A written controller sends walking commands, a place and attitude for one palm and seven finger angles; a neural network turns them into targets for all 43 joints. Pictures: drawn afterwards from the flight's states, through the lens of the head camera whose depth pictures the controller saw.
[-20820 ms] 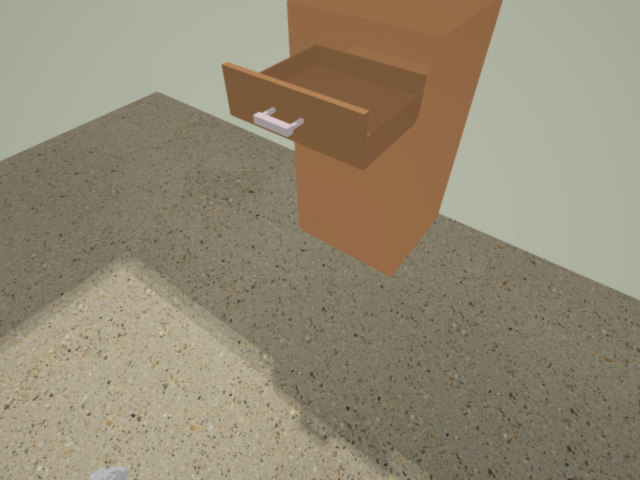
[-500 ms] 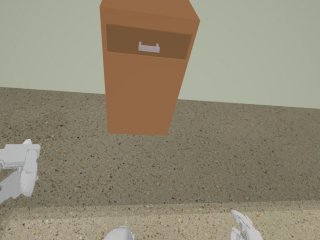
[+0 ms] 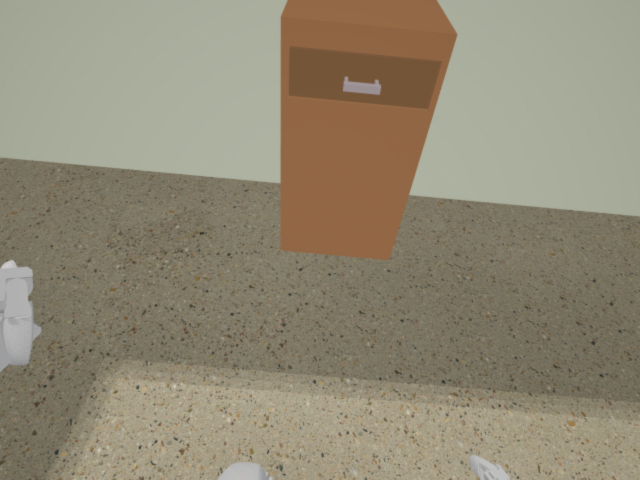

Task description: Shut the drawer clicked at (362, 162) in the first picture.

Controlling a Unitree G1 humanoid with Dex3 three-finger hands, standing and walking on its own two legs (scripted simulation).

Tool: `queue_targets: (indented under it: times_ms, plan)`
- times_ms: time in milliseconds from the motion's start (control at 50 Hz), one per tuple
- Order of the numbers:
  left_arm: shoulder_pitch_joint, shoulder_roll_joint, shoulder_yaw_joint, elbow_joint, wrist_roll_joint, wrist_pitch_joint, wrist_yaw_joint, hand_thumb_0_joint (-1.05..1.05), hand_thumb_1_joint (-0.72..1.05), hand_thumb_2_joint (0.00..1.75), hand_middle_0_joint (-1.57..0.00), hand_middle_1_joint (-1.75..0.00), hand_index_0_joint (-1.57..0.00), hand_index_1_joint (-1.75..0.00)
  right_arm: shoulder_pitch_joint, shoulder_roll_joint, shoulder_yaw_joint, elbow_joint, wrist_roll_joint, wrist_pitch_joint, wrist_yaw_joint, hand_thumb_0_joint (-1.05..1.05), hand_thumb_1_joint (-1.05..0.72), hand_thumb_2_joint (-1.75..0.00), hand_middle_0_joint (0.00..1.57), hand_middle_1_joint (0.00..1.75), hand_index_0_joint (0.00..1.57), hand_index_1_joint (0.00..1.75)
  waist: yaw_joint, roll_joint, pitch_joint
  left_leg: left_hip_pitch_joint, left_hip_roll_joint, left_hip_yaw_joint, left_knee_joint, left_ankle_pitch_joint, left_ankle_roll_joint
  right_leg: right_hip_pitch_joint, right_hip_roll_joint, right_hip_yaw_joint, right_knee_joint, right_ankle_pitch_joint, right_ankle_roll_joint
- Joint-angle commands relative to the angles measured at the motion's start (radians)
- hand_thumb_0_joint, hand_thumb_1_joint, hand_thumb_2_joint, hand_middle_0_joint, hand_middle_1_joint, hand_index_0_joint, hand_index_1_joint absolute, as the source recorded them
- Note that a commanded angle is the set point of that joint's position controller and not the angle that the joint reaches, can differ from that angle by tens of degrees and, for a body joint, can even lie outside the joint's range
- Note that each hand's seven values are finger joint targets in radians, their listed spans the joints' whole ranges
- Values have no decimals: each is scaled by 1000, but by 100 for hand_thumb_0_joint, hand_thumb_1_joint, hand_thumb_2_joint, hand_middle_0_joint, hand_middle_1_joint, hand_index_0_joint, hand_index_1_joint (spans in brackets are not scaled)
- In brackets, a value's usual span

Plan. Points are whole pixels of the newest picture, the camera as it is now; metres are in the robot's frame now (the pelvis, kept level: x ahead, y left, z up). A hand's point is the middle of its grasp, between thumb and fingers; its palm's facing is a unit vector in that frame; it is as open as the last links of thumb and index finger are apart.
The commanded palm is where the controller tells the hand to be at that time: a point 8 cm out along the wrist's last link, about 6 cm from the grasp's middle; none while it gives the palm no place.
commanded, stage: stop stepping back and stand still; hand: left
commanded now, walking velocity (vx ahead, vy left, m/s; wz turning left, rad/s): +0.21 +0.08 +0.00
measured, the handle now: (361, 84) +1.14 -0.01 +0.01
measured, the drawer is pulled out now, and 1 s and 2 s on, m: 0.00 0.00 0.00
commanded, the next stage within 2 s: let the arm hang, fingers relaxed in 1.10 s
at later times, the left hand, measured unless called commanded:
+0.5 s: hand (80, 338) +0.18 +0.23 +0.18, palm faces +0.42 -0.75 -0.52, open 3.2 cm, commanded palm +0.12 +0.27 +0.19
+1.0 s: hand (127, 312) +0.22 +0.22 +0.16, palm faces +0.31 -0.80 -0.51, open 3.2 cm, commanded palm +0.16 +0.26 +0.19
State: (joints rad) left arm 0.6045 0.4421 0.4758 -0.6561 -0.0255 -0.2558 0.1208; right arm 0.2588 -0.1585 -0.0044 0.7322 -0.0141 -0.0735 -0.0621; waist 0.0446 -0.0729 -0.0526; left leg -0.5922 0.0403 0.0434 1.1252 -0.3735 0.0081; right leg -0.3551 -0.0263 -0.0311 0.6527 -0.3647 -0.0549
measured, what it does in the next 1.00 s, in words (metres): steps on the spot: left foot, then right foot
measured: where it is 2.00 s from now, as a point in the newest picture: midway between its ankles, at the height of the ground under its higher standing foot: outside the picture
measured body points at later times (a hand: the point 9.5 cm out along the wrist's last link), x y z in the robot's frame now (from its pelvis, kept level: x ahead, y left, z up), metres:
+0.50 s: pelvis -0.01 -0.01 +0.00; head +0.01 -0.03 +0.45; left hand +0.15 +0.27 +0.20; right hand +0.13 -0.25 -0.12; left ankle +0.00 +0.12 -0.69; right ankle -0.01 -0.11 -0.73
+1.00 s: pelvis +0.02 -0.02 +0.01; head +0.05 -0.02 +0.46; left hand +0.20 +0.26 +0.19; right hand +0.19 -0.26 -0.08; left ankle +0.03 +0.10 -0.73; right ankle -0.01 -0.11 -0.73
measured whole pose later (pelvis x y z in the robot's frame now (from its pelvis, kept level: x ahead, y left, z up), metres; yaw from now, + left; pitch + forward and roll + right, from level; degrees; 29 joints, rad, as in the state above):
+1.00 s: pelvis +0.02 -0.02 +0.01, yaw -2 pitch +0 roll +1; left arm 0.66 0.37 0.36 -0.54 -0.02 -0.23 0.15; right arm 0.17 -0.20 -0.01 0.61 0.01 -0.08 -0.07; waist 0.00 0.00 0.05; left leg -0.24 0.02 0.06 0.49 -0.25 0.00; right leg -0.19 0.00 -0.03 0.52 -0.32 -0.02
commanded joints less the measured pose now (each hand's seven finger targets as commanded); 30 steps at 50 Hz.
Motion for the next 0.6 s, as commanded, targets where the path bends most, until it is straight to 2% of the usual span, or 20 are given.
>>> queue_targets:
  times_ms: [0,20,40,60,80,100,140,200,240,300,320,340,360,380,400,420,460,520,540,580]
  plan:
    - [-126,52,-23,6,1,-12,44,0,90,90,-140,-160,-140,-160,-106,-118,-32,-189,9,-124,-54,0,-90,-90,20,30,20,30,-64,-45,-18,388,-34,97,-622,-68,37,-49,-155,192,-285,-283,-59]
    - [-138,43,-42,1,5,-16,52,0,90,90,-140,-160,-140,-160,-79,-130,-33,-195,4,-133,-56,0,-90,-90,20,30,20,30,-76,-23,-44,463,-41,102,-720,-45,46,-9,-110,140,-179,-208,-29]
    - [-181,24,-72,-33,9,-27,54,0,90,90,-140,-160,-140,-160,-66,-154,-40,-209,4,-140,-56,0,-90,-90,20,30,20,30,-87,102,-43,545,51,-46,-809,-79,93,-75,-53,99,18,-140,11]
    - [-179,0,-101,-51,16,-30,53,0,90,90,-140,-160,-140,-160,-88,-175,-42,-239,13,-141,-50,0,-90,-90,20,30,20,30,-79,329,12,637,247,-334,-867,-79,157,-303,32,-8,257,-146,59]
    - [-240,40,-89,-98,34,-40,54,0,90,90,-140,-160,-140,-160,-88,-151,-29,-233,11,-139,-41,0,-90,-90,20,30,20,30,-91,277,76,554,355,-458,-928,-76,220,-370,21,-15,440,-152,67]
    - [-246,91,-39,-103,45,-45,50,0,90,90,-140,-160,-140,-160,-112,-169,-47,-231,11,-139,-28,0,-90,-90,20,30,20,30,-76,171,115,483,364,-423,-942,17,233,-392,16,15,533,-94,68]
    - [-174,115,-9,-146,38,-42,37,0,90,90,-140,-160,-140,-160,-117,-155,-48,-229,14,-136,4,0,-90,-90,20,30,20,30,-74,214,163,274,345,-419,-985,-222,222,-340,-52,62,583,-10,54]
    - [-69,127,20,-232,34,-36,46,0,90,90,-140,-160,-140,-160,-148,-148,-45,-249,14,-127,15,0,-90,-90,20,30,20,30,-42,334,136,184,263,-182,-967,-199,157,-149,-57,0,361,57,50]
    - [9,134,53,-209,23,-29,57,0,90,90,-140,-160,-140,-160,-136,-146,-44,-262,7,-107,9,0,-90,-90,20,30,20,30,-37,373,88,118,248,-123,-966,-217,135,42,-22,-44,185,16,44]
    - [48,108,57,-107,12,-13,64,0,90,90,-140,-160,-140,-160,-115,-144,-46,-270,5,-65,-8,0,-90,-90,20,30,20,30,-35,271,18,76,200,-58,-815,-240,96,279,43,-112,-37,-50,43]
    - [31,109,56,-80,9,-7,65,0,90,90,-140,-160,-140,-160,-120,-140,-47,-268,9,-56,-11,0,-90,-90,20,30,20,30,-37,170,7,51,162,-37,-673,-225,72,333,20,-45,-143,-97,28]
    - [17,110,54,-58,7,3,64,0,90,90,-140,-160,-140,-160,-106,-132,-52,-258,16,-46,-10,0,-90,-90,20,30,20,30,-49,-17,11,40,67,25,-435,-173,45,296,-72,146,-278,-119,-27]
    - [38,106,43,-10,-5,23,63,0,90,90,-140,-160,-140,-160,-122,-118,-51,-271,27,-45,-9,0,-90,-90,20,30,20,30,-60,-233,25,-38,-26,30,-200,-134,16,260,-264,484,-398,-44,-114]
    - [-22,142,59,-38,-17,11,60,0,90,90,-140,-160,-140,-160,-141,-144,-60,-268,27,-52,-8,0,-90,-90,20,30,20,30,-56,-207,65,-75,-18,-5,-62,-123,1,259,-339,523,-393,244,-158]
    - [-43,201,110,-60,-13,-12,65,0,90,90,-140,-160,-140,-160,-119,-144,-53,-239,6,-66,0,0,-90,-90,20,30,20,30,-75,-143,40,-66,8,-7,-65,-99,-18,269,-347,494,-347,469,-190]
    - [-34,111,59,-1,-13,-11,61,0,90,90,-140,-160,-140,-160,-80,-133,-55,-197,18,-62,3,0,-90,-90,20,30,20,30,-79,-115,-81,38,8,-38,-116,-107,-8,279,-298,369,-307,363,-150]
    - [-21,95,30,-77,-10,-5,57,0,90,90,-140,-160,-140,-160,-150,-138,-51,-232,25,-55,0,0,-90,-90,20,30,20,30,-69,-131,-41,168,21,-4,-324,-53,3,206,-243,248,-232,440,-114]
    - [-12,98,17,-146,-4,-39,67,0,90,90,-140,-160,-140,-160,-160,-122,-33,-222,12,-76,-12,0,-90,-90,20,30,20,30,-73,-26,-27,395,-29,65,-637,181,16,123,-152,100,-179,291,-30]
    - [-18,104,16,-178,-3,-51,68,0,90,90,-140,-160,-140,-160,-158,-136,-41,-228,11,-86,-17,0,-90,-90,20,30,20,30,-67,39,-14,453,10,12,-691,239,28,89,-126,86,-133,242,2]
    - [-12,122,33,-245,8,-65,66,0,90,90,-140,-160,-140,-160,-160,-170,-55,-252,14,-97,-16,0,-90,-90,20,30,20,30,-36,280,6,452,185,-229,-772,346,96,4,-22,21,-9,48,67]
